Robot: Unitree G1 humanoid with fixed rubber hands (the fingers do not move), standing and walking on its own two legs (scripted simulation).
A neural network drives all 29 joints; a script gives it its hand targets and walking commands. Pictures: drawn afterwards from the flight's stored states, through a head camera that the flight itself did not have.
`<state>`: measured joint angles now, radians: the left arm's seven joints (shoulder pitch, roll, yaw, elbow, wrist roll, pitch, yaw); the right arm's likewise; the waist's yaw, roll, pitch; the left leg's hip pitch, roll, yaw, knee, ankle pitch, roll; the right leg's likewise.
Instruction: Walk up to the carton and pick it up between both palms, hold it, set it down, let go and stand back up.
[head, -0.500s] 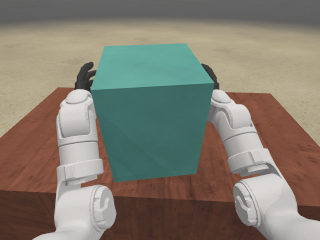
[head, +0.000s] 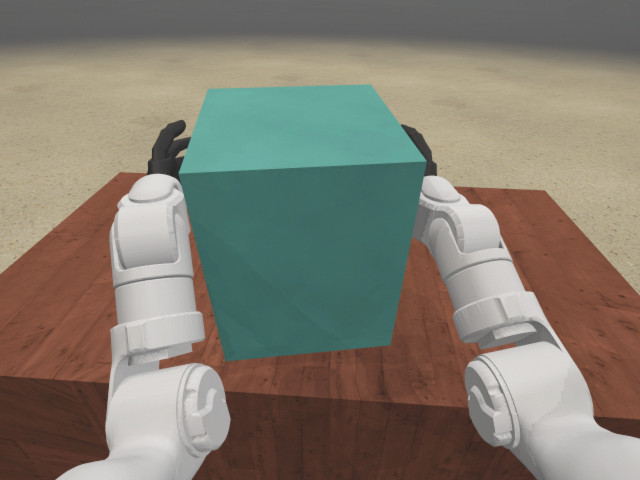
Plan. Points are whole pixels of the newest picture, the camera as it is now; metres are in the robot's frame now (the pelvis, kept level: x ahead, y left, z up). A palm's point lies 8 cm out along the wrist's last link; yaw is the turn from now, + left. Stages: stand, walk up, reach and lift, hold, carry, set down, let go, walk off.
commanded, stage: hold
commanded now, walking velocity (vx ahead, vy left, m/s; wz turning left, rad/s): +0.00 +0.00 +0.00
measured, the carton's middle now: (300, 218) +0.36 +0.01 +0.23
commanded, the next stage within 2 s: set down in 1.52 s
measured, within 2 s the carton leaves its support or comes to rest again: neither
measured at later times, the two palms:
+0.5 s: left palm (169, 186) +0.36 +0.15 +0.28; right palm (423, 189) +0.35 -0.14 +0.27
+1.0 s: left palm (168, 185) +0.36 +0.15 +0.28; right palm (421, 188) +0.36 -0.14 +0.27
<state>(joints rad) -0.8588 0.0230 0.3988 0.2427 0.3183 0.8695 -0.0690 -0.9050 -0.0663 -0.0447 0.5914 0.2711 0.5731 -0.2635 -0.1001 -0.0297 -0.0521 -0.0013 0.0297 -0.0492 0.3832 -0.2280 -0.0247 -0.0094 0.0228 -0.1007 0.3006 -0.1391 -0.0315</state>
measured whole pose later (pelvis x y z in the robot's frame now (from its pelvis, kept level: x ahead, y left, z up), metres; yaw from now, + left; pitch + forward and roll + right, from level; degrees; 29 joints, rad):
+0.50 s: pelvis +0.00 +0.00 +0.00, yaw -1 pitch -9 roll -1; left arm -0.85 0.01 0.40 0.22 0.32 0.88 -0.07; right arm -0.89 -0.08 -0.03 0.57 0.28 0.58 -0.27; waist -0.10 -0.03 -0.05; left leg 0.01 0.03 -0.04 0.38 -0.23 -0.02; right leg 0.00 0.02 -0.09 0.30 -0.14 -0.03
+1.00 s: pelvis +0.00 +0.00 +0.00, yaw +0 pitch -9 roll -1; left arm -0.88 0.02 0.41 0.27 0.32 0.86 -0.07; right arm -0.91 -0.07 -0.05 0.61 0.26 0.57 -0.26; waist -0.09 -0.03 -0.05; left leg -0.01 0.03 -0.04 0.38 -0.22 -0.02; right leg -0.02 0.02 -0.09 0.31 -0.14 -0.03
